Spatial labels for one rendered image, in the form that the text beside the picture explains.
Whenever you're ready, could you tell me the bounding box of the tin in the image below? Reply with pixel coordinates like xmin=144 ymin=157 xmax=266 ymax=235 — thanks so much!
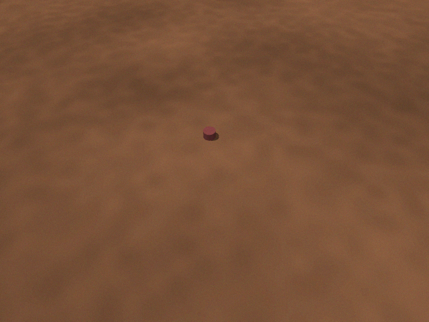
xmin=203 ymin=126 xmax=216 ymax=141

